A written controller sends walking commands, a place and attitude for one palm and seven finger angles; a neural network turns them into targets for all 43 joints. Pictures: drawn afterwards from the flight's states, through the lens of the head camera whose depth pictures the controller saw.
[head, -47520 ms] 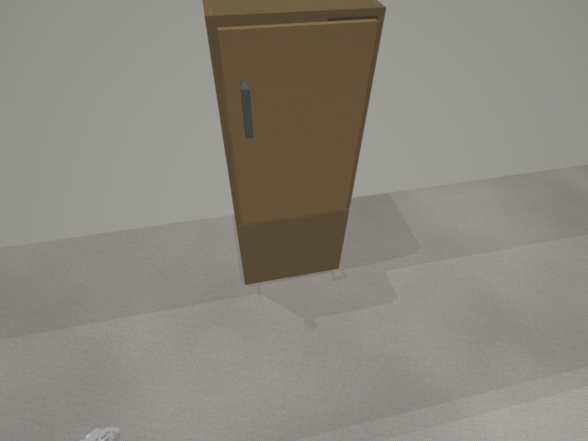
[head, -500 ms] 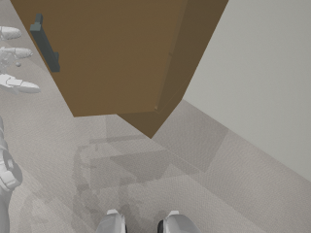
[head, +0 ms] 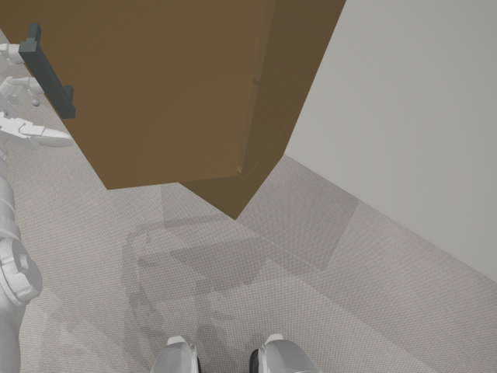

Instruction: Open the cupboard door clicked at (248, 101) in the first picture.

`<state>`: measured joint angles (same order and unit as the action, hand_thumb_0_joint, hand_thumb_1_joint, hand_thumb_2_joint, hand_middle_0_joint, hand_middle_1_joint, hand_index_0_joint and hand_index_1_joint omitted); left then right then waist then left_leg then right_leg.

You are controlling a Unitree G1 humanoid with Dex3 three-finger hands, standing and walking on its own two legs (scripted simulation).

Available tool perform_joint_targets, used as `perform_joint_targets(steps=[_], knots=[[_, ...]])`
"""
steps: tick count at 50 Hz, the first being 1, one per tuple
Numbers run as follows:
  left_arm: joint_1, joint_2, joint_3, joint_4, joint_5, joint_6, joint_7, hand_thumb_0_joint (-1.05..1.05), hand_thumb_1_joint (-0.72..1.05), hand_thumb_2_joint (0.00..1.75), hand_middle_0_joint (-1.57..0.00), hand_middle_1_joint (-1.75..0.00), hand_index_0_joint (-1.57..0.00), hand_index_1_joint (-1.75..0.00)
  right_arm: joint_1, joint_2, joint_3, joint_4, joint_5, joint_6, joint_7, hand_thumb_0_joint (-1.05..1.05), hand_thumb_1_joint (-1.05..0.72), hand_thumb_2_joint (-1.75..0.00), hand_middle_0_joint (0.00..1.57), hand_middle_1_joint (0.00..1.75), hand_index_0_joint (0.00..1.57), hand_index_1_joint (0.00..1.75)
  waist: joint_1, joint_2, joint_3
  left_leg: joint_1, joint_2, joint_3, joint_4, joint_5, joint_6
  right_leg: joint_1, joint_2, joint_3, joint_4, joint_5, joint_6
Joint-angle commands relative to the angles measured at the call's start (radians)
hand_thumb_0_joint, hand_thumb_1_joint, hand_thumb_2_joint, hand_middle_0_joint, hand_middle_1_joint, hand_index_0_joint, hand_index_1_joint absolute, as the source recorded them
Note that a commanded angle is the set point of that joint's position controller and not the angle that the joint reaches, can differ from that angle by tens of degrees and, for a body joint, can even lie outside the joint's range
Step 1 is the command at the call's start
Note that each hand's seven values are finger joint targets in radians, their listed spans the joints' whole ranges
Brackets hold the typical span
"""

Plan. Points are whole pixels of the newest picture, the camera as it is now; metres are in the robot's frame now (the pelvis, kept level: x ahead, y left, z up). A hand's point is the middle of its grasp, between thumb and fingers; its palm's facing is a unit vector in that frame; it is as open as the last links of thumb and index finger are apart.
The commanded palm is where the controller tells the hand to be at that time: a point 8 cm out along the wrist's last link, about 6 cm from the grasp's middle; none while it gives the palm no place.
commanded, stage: slide the fingers in behind the handle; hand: left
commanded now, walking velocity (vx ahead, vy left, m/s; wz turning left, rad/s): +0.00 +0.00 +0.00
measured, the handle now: (52, 74) +0.55 +0.26 +0.10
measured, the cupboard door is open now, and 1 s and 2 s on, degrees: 44 44 47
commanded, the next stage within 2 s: close the thumb around the handle in 0.88 s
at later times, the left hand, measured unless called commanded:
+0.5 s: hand (66, 104) +0.49 +0.23 +0.09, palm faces +0.09 -1.00 +0.00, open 13.9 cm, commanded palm +0.47 +0.27 +0.09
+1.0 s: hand (66, 102) +0.50 +0.23 +0.09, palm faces +0.09 -1.00 -0.01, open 13.9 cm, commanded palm +0.47 +0.27 +0.09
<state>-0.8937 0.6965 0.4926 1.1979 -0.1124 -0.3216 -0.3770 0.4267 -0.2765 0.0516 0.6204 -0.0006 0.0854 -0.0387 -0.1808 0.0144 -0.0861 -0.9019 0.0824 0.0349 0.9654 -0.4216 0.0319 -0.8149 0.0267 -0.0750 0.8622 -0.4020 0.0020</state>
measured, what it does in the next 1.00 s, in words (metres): stands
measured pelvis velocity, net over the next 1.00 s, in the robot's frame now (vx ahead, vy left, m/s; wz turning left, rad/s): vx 0.00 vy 0.00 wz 0.01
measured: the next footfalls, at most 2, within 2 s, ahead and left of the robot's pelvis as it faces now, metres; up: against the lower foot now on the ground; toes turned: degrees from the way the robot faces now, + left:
none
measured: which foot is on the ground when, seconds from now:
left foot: down 0.00-1.00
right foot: down 0.00-1.00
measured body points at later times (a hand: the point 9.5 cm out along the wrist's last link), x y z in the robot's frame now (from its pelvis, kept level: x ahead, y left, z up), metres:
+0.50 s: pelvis +0.00 +0.00 +0.00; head +0.11 +0.02 +0.44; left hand +0.48 +0.28 +0.09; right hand +0.02 -0.27 -0.11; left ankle +0.01 +0.10 -0.68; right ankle +0.00 -0.13 -0.68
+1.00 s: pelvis +0.00 +0.00 +0.00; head +0.12 +0.02 +0.44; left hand +0.49 +0.28 +0.09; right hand -0.01 -0.27 -0.10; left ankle +0.01 +0.10 -0.68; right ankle +0.00 -0.13 -0.68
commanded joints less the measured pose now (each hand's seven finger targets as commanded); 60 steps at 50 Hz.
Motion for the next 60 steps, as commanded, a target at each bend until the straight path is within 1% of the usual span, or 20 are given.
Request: perform_joint_targets(steps=[1, 5, 10, 11, 12, 15, 17, 20, 21, 30, 34, 35, 40, 43, 44, 46, 49, 51, 54, 60], knots=[[-0.392, 0.264, 0.021, -0.222, -0.023, -0.068, 0.007, 0.0, -0.5, 0.3, -0.3, -1.2, -0.3, -1.2, 0.16, -0.196, -0.072, -0.05, 0.0, -0.017, -0.007, 0.0, -0.9, -0.9, 0.2, 0.3, 0.2, 0.3, 0.012, 0.164, -0.452, 0.438, -0.036, -0.088, -0.093, 0.422, 0.001, 0.108, 0.044, 0.024, -0.075, 0.318, -0.014], [-0.396, 0.214, -0.002, -0.271, -0.023, -0.077, 0.029, 0.0, -0.5, 0.3, -0.3, -1.2, -0.3, -1.2, 0.159, -0.189, -0.08, -0.046, -0.002, -0.02, -0.001, 0.0, -0.9, -0.9, 0.2, 0.3, 0.2, 0.3, 0.016, 0.205, -0.473, 0.497, -0.034, -0.092, -0.095, 0.463, -0.004, 0.089, 0.043, 0.02, -0.075, 0.324, -0.017], [-0.379, 0.215, 0.009, -0.229, -0.015, -0.072, 0.063, 0.0, -0.5, 0.3, -0.3, -1.2, -0.3, -1.2, 0.151, -0.187, -0.076, -0.047, -0.001, -0.02, 0.003, 0.0, -0.9, -0.9, 0.2, 0.3, 0.2, 0.3, 0.018, 0.159, -0.424, 0.439, -0.038, -0.086, -0.103, 0.415, -0.001, 0.108, 0.04, 0.023, -0.075, 0.314, -0.015], [-0.395, 0.185, -0.011, -0.235, -0.016, -0.07, 0.067, 0.0, -0.5, 0.3, -0.3, -1.2, -0.3, -1.2, 0.148, -0.182, -0.077, -0.047, -0.001, -0.022, 0.005, 0.0, -0.9, -0.9, 0.2, 0.3, 0.2, 0.3, 0.007, 0.143, -0.418, 0.432, -0.04, -0.081, -0.101, 0.406, 0.002, 0.111, 0.04, 0.025, -0.078, 0.318, -0.012], [-0.394, 0.215, 0.01, -0.252, -0.011, -0.076, 0.074, 0.0, -0.5, 0.3, -0.3, -1.2, -0.3, -1.2, 0.147, -0.185, -0.078, -0.049, -0.002, -0.023, 0.005, 0.0, -0.9, -0.9, 0.2, 0.3, 0.2, 0.3, 0.022, 0.161, -0.428, 0.432, -0.041, -0.082, -0.103, 0.407, 0.0, 0.125, 0.038, 0.028, -0.076, 0.32, -0.014], [-0.398, 0.195, 0.003, -0.293, -0.006, -0.099, 0.09, 0.0, -0.5, 0.3, -0.3, -1.2, -0.3, -1.2, 0.142, -0.179, -0.08, -0.052, -0.004, -0.025, 0.009, 0.0, -0.9, -0.9, 0.2, 0.3, 0.2, 0.3, 0.026, 0.194, -0.476, 0.484, -0.038, -0.086, -0.097, 0.449, -0.006, 0.115, 0.039, 0.027, -0.068, 0.334, -0.017], [-0.369, 0.159, -0.013, -0.27, -0.011, -0.103, 0.094, 0.0, -0.5, 0.3, -0.3, -1.2, -0.3, -1.2, 0.138, -0.176, -0.081, -0.05, -0.003, -0.026, 0.01, 0.0, -0.9, -0.9, 0.2, 0.3, 0.2, 0.3, 0.025, 0.148, -0.453, 0.467, -0.039, -0.084, -0.097, 0.438, -0.005, 0.125, 0.041, 0.027, -0.073, 0.335, -0.016], [-0.395, 0.115, -0.044, -0.258, -0.015, -0.1, 0.097, 0.0, -0.5, 0.3, -0.3, -1.2, -0.3, -1.2, 0.133, -0.175, -0.082, -0.044, -0.002, -0.029, 0.013, 0.0, -0.9, -0.9, 0.2, 0.3, 0.2, 0.3, 0.01, 0.149, -0.439, 0.463, -0.041, -0.083, -0.098, 0.42, -0.003, 0.112, 0.039, 0.027, -0.074, 0.328, -0.015], [-0.396, 0.111, -0.048, -0.223, -0.014, -0.09, 0.099, 0.0, -0.5, 0.3, -0.3, -1.2, -0.3, -1.2, 0.133, -0.177, -0.082, -0.04, 0.0, -0.029, 0.011, 0.0, -0.9, -0.9, 0.2, 0.3, 0.2, 0.3, 0.001, 0.116, -0.397, 0.436, -0.04, -0.084, -0.104, 0.38, -0.002, 0.1, 0.039, 0.025, -0.08, 0.301, -0.013], [-0.448, 0.171, -0.009, -0.252, 0.006, -0.119, 0.132, 0.0, -0.5, 0.3, -0.3, -1.2, -0.3, -1.2, 0.131, -0.176, -0.078, -0.041, -0.006, -0.038, 0.009, 0.0, -0.9, -0.9, 0.2, 0.3, 0.2, 0.3, 0.012, 0.145, -0.461, 0.429, -0.046, -0.081, -0.095, 0.371, 0.0, 0.128, 0.033, 0.04, -0.068, 0.306, -0.013], [-0.435, 0.178, -0.009, -0.201, 0.009, -0.109, 0.12, 0.0, -0.5, 0.3, -0.3, -1.2, -0.3, -1.2, 0.138, -0.179, -0.075, -0.04, -0.003, -0.039, 0.006, 0.0, -0.9, -0.9, 0.2, 0.3, 0.2, 0.3, 0.005, 0.105, -0.431, 0.378, -0.05, -0.074, -0.094, 0.348, 0.007, 0.154, 0.032, 0.047, -0.072, 0.315, -0.012], [-0.448, 0.202, -0.005, -0.205, 0.013, -0.107, 0.116, 0.0, -0.5, 0.3, -0.3, -1.2, -0.3, -1.2, 0.134, -0.181, -0.074, -0.04, -0.001, -0.038, 0.004, 0.0, -0.9, -0.9, 0.2, 0.3, 0.2, 0.3, 0.009, 0.136, -0.434, 0.371, -0.051, -0.071, -0.096, 0.335, 0.004, 0.156, 0.03, 0.05, -0.073, 0.306, -0.011], [-0.444, 0.176, -0.018, -0.227, 0.001, -0.107, 0.097, 0.0, -0.5, 0.3, -0.3, -1.2, -0.3, -1.2, 0.142, -0.18, -0.078, -0.037, -0.001, -0.04, 0.003, 0.0, -0.9, -0.9, 0.2, 0.3, 0.2, 0.3, 0.008, 0.148, -0.469, 0.422, -0.047, -0.076, -0.094, 0.371, 0.002, 0.141, 0.035, 0.042, -0.074, 0.318, -0.013], [-0.431, 0.161, -0.028, -0.219, -0.006, -0.097, 0.093, 0.0, -0.5, 0.3, -0.3, -1.2, -0.3, -1.2, 0.143, -0.18, -0.078, -0.034, 0.0, -0.038, 0.002, 0.0, -0.9, -0.9, 0.2, 0.3, 0.2, 0.3, 0.006, 0.133, -0.442, 0.407, -0.046, -0.077, -0.101, 0.359, 0.003, 0.14, 0.034, 0.038, -0.078, 0.31, -0.012], [-0.436, 0.131, -0.045, -0.23, -0.008, -0.1, 0.091, 0.0, -0.5, 0.3, -0.3, -1.2, -0.3, -1.2, 0.146, -0.178, -0.08, -0.034, -0.002, -0.04, 0.003, 0.0, -0.9, -0.9, 0.2, 0.3, 0.2, 0.3, 0.002, 0.17, -0.448, 0.438, -0.047, -0.077, -0.096, 0.382, 0.003, 0.116, 0.036, 0.037, -0.075, 0.314, -0.016], [-0.403, 0.15, -0.028, -0.221, -0.007, -0.095, 0.096, 0.0, -0.5, 0.3, -0.3, -1.2, -0.3, -1.2, 0.147, -0.181, -0.081, -0.035, -0.002, -0.036, 0.005, 0.0, -0.9, -0.9, 0.2, 0.3, 0.2, 0.3, 0.015, 0.151, -0.441, 0.435, -0.045, -0.081, -0.102, 0.385, -0.001, 0.119, 0.036, 0.033, -0.077, 0.309, -0.016], [-0.413, 0.139, -0.03, -0.245, -0.006, -0.098, 0.108, 0.0, -0.5, 0.3, -0.3, -1.2, -0.3, -1.2, 0.152, -0.18, -0.083, -0.035, -0.005, -0.036, 0.008, 0.0, -0.9, -0.9, 0.2, 0.3, 0.2, 0.3, 0.01, 0.147, -0.449, 0.449, -0.045, -0.083, -0.101, 0.407, 0.002, 0.118, 0.038, 0.031, -0.075, 0.321, -0.016], [-0.387, 0.161, -0.008, -0.251, -0.005, -0.101, 0.114, 0.0, -0.39, 0.35, -0.31, -1.21, -0.31, -1.21, 0.147, -0.179, -0.084, -0.039, -0.005, -0.034, 0.009, 0.0, -0.9, -0.9, 0.2, 0.3, 0.2, 0.3, 0.027, 0.163, -0.465, 0.449, -0.045, -0.079, -0.102, 0.419, -0.003, 0.134, 0.036, 0.032, -0.073, 0.332, -0.016], [-0.426, 0.132, -0.032, -0.245, -0.004, -0.106, 0.12, 0.0, -0.22, 0.42, -0.32, -1.23, -0.32, -1.23, 0.145, -0.177, -0.082, -0.034, -0.005, -0.034, 0.01, 0.0, -0.9, -0.9, 0.2, 0.3, 0.2, 0.3, 0.004, 0.125, -0.412, 0.43, -0.044, -0.081, -0.103, 0.385, 0.003, 0.118, 0.038, 0.031, -0.079, 0.31, -0.015], [-0.397, 0.155, -0.009, -0.262, -0.006, -0.118, 0.118, 0.0, 0.12, 0.56, -0.34, -1.27, -0.34, -1.27, 0.139, -0.177, -0.082, -0.037, -0.004, -0.035, 0.01, 0.0, -0.9, -0.9, 0.2, 0.3, 0.2, 0.3, 0.022, 0.148, -0.461, 0.461, -0.042, -0.081, -0.102, 0.43, -0.003, 0.137, 0.037, 0.032, -0.071, 0.344, -0.015]])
